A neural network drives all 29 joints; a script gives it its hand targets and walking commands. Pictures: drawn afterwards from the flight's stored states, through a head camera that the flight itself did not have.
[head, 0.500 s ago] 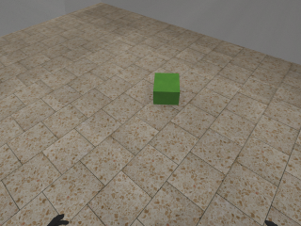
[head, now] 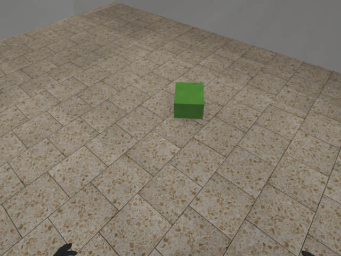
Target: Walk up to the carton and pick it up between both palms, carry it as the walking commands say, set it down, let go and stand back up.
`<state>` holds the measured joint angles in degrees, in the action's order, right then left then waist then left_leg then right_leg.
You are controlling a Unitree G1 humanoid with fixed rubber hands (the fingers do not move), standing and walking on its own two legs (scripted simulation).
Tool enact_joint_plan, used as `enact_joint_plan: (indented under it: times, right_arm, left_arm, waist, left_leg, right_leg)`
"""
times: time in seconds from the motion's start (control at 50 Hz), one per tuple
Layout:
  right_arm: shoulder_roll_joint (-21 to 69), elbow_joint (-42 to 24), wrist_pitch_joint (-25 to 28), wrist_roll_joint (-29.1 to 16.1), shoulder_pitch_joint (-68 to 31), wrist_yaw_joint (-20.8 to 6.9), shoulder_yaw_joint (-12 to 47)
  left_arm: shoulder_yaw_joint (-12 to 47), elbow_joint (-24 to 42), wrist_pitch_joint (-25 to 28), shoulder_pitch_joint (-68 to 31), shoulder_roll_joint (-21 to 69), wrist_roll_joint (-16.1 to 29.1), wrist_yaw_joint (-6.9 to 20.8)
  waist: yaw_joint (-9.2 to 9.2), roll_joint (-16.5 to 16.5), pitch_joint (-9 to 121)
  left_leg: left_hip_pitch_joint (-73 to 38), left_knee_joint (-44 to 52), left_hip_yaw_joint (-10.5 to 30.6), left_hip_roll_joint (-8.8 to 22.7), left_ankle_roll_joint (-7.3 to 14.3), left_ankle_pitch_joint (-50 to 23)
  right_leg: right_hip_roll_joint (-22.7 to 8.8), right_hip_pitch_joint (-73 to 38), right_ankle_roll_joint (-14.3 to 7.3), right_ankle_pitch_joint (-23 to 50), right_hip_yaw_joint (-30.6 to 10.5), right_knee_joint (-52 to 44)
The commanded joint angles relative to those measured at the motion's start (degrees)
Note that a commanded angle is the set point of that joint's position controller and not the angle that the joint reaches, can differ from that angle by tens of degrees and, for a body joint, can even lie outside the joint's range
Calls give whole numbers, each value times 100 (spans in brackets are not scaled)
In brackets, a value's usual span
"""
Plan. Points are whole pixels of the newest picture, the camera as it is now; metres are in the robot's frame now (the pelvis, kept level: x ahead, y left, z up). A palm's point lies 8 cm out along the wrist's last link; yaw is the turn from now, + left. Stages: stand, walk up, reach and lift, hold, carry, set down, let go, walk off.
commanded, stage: stand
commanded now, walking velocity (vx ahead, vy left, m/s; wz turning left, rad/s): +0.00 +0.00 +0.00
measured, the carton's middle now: (188, 100) +1.43 -0.07 -0.70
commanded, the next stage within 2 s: walk up in 0.42 s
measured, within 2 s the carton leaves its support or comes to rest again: neither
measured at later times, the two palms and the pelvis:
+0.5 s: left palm out of the picture +0.11 +0.31 -0.10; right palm out of the picture +0.10 -0.31 -0.10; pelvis +0.01 +0.00 +0.00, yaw +0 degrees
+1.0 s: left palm (50, 251) +0.15 +0.32 -0.07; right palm (334, 239) +0.20 -0.37 -0.09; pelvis +0.10 -0.03 -0.01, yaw -1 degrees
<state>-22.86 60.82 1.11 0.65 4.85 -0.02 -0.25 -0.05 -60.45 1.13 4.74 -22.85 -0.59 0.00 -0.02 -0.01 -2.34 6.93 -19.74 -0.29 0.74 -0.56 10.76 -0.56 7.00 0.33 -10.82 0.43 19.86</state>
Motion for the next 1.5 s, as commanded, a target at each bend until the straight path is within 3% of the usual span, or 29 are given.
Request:
enact_joint_plan:
  times: [0.0,0.58,0.6,0.62,0.66,0.7,0.72,0.74,0.76,0.8,0.82,0.84,0.86,0.88,0.9,0.94,0.96,1.0,1.06,1.12,1.16,1.18,1.2,1.22,1.26,1.3,1.36,1.44,1.48]
  right_arm:
    - [-999,-234,49,-2,-201,26,-172]
    - [-1016,-216,36,0,-176,33,-176]
    - [-1596,-561,152,67,199,-119,-537]
    - [-1611,-650,173,118,190,-185,-600]
    - [-1501,-844,219,134,344,-225,-667]
    - [-1742,-935,277,156,643,-225,-807]
    - [-1882,-1040,284,183,782,-255,-878]
    - [-1918,-1158,284,176,782,-284,-891]
    - [-1933,-1264,275,162,573,-312,-887]
    - [-1731,-1484,217,139,49,-374,-803]
    - [-1393,-1639,194,142,-91,-374,-672]
    - [-979,-1957,260,54,-238,-361,-496]
    - [-1173,-1900,259,-7,-220,-281,-471]
    - [-1382,-1769,305,-43,-3,-269,-526]
    - [-1463,-1693,337,-27,250,-292,-547]
    - [-1457,-1694,292,4,486,-352,-574]
    - [-1364,-1783,256,25,434,-419,-579]
    - [-1177,-2052,188,57,49,-503,-555]
    - [-1053,-2269,168,42,-85,-554,-577]
    - [-1120,-2272,168,39,348,-527,-673]
    - [-1389,-2077,242,196,1479,-434,-864]
    - [-1884,-2146,280,301,2083,-350,-1035]
    - [-2115,-2344,312,26,1870,-297,-1077]
    - [-1914,-2423,320,-147,1432,-311,-1038]
    - [-1629,-2567,346,-117,943,-296,-906]
    - [-1571,-2590,403,-50,891,-307,-842]
    - [-1717,-2539,469,45,1163,-404,-875]
    - [-1755,-2563,436,3,831,-468,-828]
    - [-1699,-2523,370,11,732,-463,-765]
  left_arm:
    - [-175,240,50,-211,-999,2,-25]
    - [-183,236,36,-176,-1017,2,-33]
    - [-539,667,147,261,-1608,-103,148]
    - [-568,732,167,187,-1628,-150,228]
    - [-580,1050,199,116,-1357,-151,302]
    - [-552,1309,240,-94,-1172,-140,332]
    - [-571,1410,266,-160,-1227,-146,364]
    - [-606,1477,288,-163,-1328,-134,414]
    - [-627,1465,313,13,-1322,-108,451]
    - [-707,1129,378,968,-1289,-103,453]
    - [-805,937,435,1758,-1553,-117,397]
    - [-997,951,503,2503,-2318,-217,323]
    - [-917,1253,533,2042,-2317,-138,277]
    - [-867,1387,539,1811,-2061,-62,245]
    - [-803,1500,537,1596,-1771,-14,203]
    - [-777,1640,530,1368,-1568,17,153]
    - [-762,1705,531,1436,-1528,27,174]
    - [-770,1838,514,1592,-1583,27,195]
    - [-740,2070,482,1599,-1687,25,191]
    - [-727,2250,473,1422,-1772,45,152]
    - [-570,2337,448,1702,-1435,118,132]
    - [-446,2556,465,1916,-1024,187,123]
    - [-540,2567,471,2055,-1341,145,111]
    - [-608,2448,442,2067,-1692,142,99]
    - [-640,2320,464,2167,-1637,68,175]
    - [-676,2138,394,2257,-1462,19,285]
    - [-737,2180,386,1852,-1343,-56,414]
    - [-809,2011,426,1742,-1291,-50,489]
    - [-833,1919,455,1869,-1304,-53,464]
  waist:
    - [0,-1,339]
    - [1,-1,344]
    - [-24,19,939]
    - [-49,-59,444]
    - [-74,-119,-147]
    - [-231,-790,-344]
    - [-342,-1015,-360]
    - [-348,-962,-343]
    - [-177,-987,-355]
    - [422,-677,-161]
    - [839,253,-58]
    - [1181,2161,-113]
    - [824,752,-420]
    - [534,-87,-510]
    - [357,-167,-389]
    - [218,311,-313]
    - [238,558,-321]
    - [353,646,-406]
    - [295,755,-223]
    - [-78,645,-88]
    - [-572,-192,542]
    - [-791,-1313,1161]
    - [-571,-841,1285]
    - [-361,-151,929]
    - [-34,-312,117]
    - [11,-722,-63]
    - [-123,-909,-76]
    - [63,-908,-29]
    - [252,-608,10]
  left_leg:
    - [-51,295,518,658,208,-717]
    - [-116,327,507,670,197,-857]
    - [-310,-205,503,489,574,2033]
    - [192,-354,782,635,717,2830]
    - [433,-149,1363,992,917,2911]
    - [-315,586,2066,1515,1242,3061]
    - [-386,838,2359,1829,1483,3198]
    - [-246,957,2439,1933,1579,3244]
    - [0,878,2229,1912,1538,3008]
    - [1156,53,1024,1169,1073,2388]
    - [2266,-1294,303,565,736,2410]
    - [4100,-3839,-241,-347,342,2124]
    - [4574,-4485,812,-181,329,1890]
    - [4238,-4517,1021,54,337,1393]
    - [3848,-4292,957,228,274,1012]
    - [3291,-3573,648,299,100,756]
    - [3006,-3111,322,259,23,664]
    - [2675,-2327,-58,296,16,388]
    - [1729,-1643,-268,201,202,-324]
    - [698,-1420,-405,-10,432,-204]
    - [-1060,-986,-310,-91,818,159]
    - [-1967,-489,2059,1388,1427,1591]
    - [-1339,408,3894,2290,1921,2258]
    - [-687,404,3312,2236,1896,2542]
    - [428,573,2222,1863,1641,2431]
    - [1204,610,1325,1530,1422,1877]
    - [1498,716,1201,1518,1498,2132]
    - [1968,533,821,1257,1196,2618]
    - [2380,-66,567,1050,1011,2936]
  right_leg:
    - [-672,-16,-182,673,-528,-317]
    - [-689,-89,-173,803,-503,-349]
    - [-436,27,-475,-1991,-554,79]
    - [-533,676,-618,-2814,-788,411]
    - [-536,1624,-714,-2585,-884,927]
    - [-90,2597,-442,-1447,-57,1750]
    - [-172,2791,-295,-1582,-26,2085]
    - [-299,2688,-235,-1894,-203,2164]
    - [-434,2311,-280,-1913,-267,1824]
    - [-40,338,-310,-874,356,734]
    - [51,-1043,-406,-1382,148,209]
    - [-1591,-1948,-992,-2900,-3012,-907]
    - [-2369,-1615,-1438,-2017,-3784,-1094]
    - [-2250,-1424,-1451,-1016,-3091,-837]
    - [-1890,-1327,-1314,-4,-2265,-688]
    - [-1355,-1096,-1030,1454,-1026,-578]
    - [-1201,-902,-1005,1892,-653,-592]
    - [-1078,-631,-914,2170,-383,-541]
    - [-1085,-151,-839,1780,-316,-563]
    - [-1193,316,-935,2076,-216,95]
    - [-686,1167,-692,2169,336,2439]
    - [-26,2493,-369,380,547,4689]
    - [305,2946,-350,-1734,-291,5546]
    - [-77,2842,-365,-1400,-796,5636]
    - [-428,2824,-304,-1264,-603,4894]
    - [-567,2237,-174,-1370,-254,3711]
    - [-484,1942,-137,-1165,59,2717]
    - [-226,1103,-166,-263,404,1924]
    - [7,345,-223,-268,600,1548]
